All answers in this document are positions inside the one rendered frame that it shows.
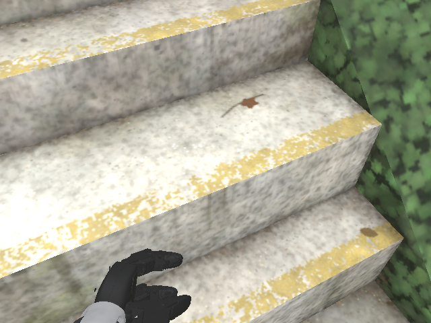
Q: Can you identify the left robot hand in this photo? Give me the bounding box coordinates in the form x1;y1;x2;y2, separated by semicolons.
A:
94;248;191;323

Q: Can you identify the robot left forearm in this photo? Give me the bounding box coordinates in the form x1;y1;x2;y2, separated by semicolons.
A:
74;301;126;323

